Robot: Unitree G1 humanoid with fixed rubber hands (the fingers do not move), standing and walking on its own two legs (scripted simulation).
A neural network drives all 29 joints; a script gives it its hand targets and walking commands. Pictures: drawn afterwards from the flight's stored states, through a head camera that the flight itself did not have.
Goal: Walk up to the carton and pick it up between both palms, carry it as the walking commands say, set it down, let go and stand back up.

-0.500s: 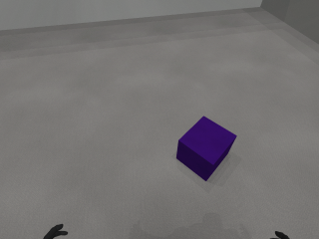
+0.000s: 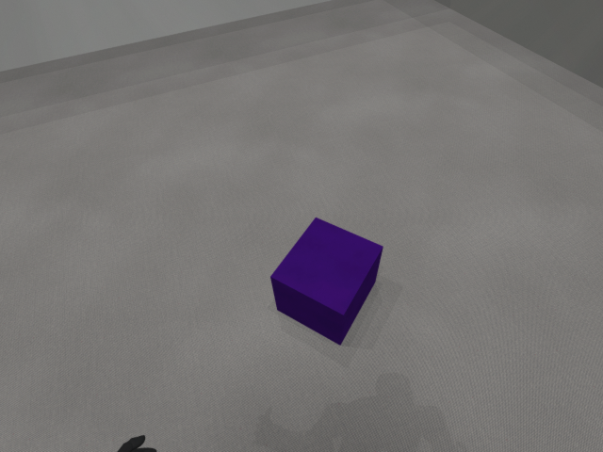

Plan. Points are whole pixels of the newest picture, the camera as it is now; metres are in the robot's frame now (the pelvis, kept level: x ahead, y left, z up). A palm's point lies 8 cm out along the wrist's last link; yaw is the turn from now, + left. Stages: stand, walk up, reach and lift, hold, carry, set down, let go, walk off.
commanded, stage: walk up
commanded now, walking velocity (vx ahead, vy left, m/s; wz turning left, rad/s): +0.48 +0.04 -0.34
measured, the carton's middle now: (327, 279) +0.73 -0.03 -0.64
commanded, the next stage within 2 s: none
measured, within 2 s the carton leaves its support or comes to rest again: neither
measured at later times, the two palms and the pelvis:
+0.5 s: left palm (142, 401) +0.21 +0.28 -0.13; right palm (462, 333) +0.31 -0.23 -0.10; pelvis +0.22 +0.03 +0.01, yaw -8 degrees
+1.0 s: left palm (212, 291) +0.39 +0.20 -0.10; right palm (527, 374) +0.26 -0.32 -0.12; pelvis +0.25 -0.04 +0.01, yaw -11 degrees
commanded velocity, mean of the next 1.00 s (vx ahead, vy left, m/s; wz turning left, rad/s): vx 0.17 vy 0.00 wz -0.17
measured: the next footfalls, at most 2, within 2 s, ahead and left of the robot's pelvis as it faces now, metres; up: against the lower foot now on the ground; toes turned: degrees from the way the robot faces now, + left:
left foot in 0.42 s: +0.37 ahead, +0.11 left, +0.00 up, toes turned +2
right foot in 0.98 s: +0.28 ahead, -0.18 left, +0.00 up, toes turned -12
